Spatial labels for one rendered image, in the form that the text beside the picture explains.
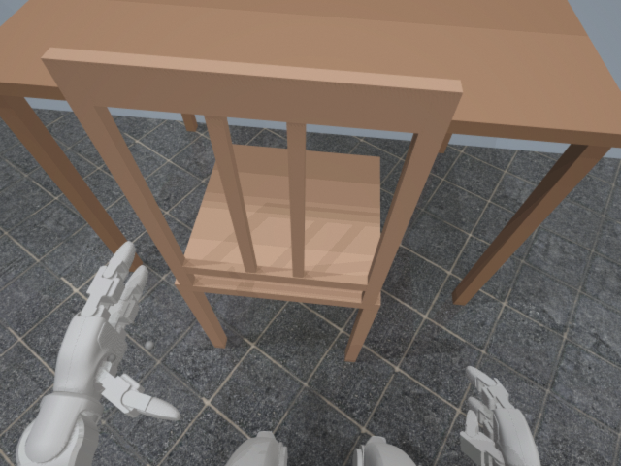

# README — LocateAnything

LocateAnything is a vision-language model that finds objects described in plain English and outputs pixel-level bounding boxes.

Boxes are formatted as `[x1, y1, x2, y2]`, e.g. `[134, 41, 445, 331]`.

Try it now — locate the robot left forearm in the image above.
[16, 392, 104, 466]

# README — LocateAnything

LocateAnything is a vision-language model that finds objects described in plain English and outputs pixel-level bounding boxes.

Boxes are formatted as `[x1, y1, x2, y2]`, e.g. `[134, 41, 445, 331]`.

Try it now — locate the robot right hand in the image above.
[460, 366, 541, 466]

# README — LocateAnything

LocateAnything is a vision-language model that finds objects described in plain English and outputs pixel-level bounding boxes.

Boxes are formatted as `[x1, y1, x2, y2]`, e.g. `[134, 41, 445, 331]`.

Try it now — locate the right robot shin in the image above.
[366, 436, 386, 444]

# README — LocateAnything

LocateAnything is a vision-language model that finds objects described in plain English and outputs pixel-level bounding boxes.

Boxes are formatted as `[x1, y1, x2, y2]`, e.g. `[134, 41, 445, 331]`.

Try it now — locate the right robot thigh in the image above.
[352, 442, 416, 466]

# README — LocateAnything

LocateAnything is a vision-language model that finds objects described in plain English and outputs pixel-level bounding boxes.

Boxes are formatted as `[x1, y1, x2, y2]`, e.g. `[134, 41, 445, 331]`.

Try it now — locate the chair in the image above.
[41, 48, 463, 362]

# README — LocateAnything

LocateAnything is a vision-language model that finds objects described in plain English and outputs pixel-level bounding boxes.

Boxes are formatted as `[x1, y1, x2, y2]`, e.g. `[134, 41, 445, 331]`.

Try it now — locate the table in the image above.
[0, 0, 621, 306]

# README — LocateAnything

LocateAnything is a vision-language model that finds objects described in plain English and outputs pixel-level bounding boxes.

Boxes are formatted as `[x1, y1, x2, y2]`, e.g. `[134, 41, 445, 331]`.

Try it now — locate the robot left hand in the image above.
[53, 241, 180, 420]

